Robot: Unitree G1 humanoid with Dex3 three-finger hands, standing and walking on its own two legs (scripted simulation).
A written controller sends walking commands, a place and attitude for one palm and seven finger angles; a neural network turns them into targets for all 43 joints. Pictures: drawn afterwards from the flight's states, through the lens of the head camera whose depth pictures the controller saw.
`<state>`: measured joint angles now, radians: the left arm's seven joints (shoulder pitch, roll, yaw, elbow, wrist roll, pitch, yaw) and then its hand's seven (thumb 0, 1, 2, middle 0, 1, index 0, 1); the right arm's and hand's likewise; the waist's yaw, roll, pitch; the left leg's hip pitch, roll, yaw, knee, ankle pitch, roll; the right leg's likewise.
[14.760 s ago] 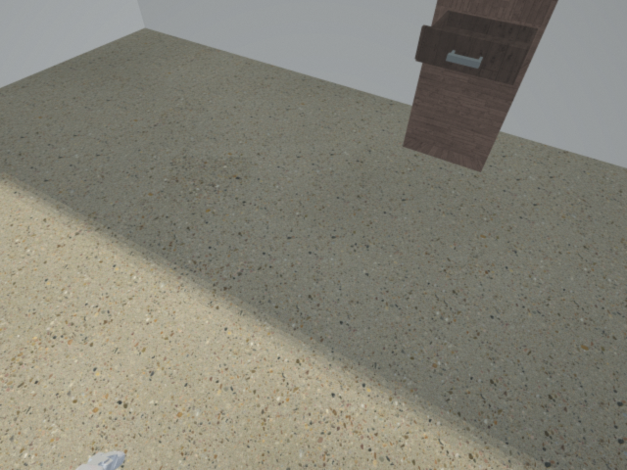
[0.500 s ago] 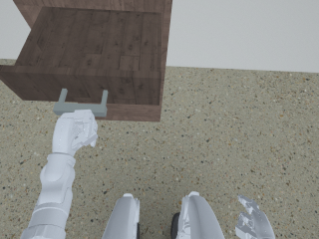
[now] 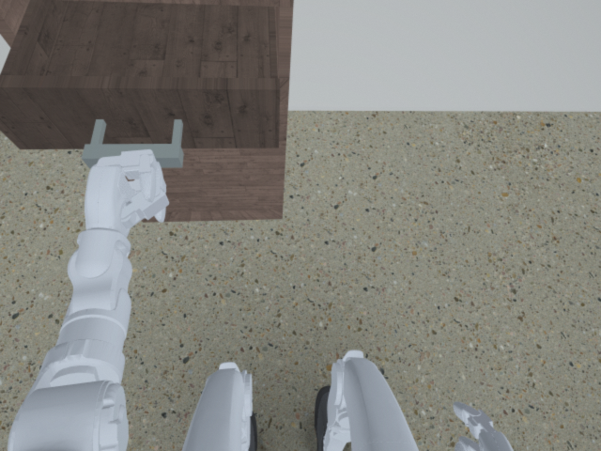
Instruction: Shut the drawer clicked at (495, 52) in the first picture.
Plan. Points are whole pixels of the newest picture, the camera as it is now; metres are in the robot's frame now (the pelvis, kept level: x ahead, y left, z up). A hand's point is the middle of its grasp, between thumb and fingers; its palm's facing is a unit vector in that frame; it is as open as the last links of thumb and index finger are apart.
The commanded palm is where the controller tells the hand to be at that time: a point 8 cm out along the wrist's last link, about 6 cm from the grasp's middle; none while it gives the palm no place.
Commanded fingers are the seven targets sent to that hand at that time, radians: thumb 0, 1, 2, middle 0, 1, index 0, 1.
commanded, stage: push the drawer shut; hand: left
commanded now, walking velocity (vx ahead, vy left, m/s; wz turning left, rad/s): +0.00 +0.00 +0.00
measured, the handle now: (137, 142) +0.52 +0.21 +0.02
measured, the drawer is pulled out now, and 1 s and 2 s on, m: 0.16 0.04 0.00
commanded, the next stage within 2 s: pull the fist back off the drawer in 1.62 s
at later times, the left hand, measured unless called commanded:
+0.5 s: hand (170, 150) +0.51 +0.17 +0.02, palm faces +0.02 -1.00 -0.05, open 3.1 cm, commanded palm +0.49 +0.22 +0.03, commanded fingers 0.00 0.90 0.90 -1.40 -1.60 -1.40 -1.60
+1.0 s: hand (169, 122) +0.55 +0.18 +0.02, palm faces +0.02 -1.00 -0.04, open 3.2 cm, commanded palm +0.55 +0.21 +0.03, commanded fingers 0.00 0.90 0.90 -1.40 -1.60 -1.40 -1.60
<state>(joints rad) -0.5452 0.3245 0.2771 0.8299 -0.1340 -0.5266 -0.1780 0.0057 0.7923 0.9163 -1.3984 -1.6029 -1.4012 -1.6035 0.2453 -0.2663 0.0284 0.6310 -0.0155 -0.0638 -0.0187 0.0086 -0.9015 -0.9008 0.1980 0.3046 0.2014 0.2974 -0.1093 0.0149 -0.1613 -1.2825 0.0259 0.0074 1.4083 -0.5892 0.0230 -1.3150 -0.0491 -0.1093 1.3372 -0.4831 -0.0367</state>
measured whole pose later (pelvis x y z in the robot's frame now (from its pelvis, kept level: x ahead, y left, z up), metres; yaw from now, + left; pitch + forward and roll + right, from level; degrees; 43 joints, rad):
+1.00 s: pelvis +0.00 +0.00 -0.01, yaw -2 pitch +32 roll -4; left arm -0.98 0.55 0.43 1.17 -0.02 -0.48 -0.19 0.03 0.79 0.91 -1.40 -1.60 -1.40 -1.60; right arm 0.30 -0.27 0.06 0.62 -0.06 0.04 0.02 0.00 -0.90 -0.90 0.20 0.30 0.20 0.30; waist -0.22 0.03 -0.13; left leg -1.42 0.05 -0.02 1.47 -0.60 0.02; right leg -1.44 -0.02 -0.13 1.36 -0.48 -0.04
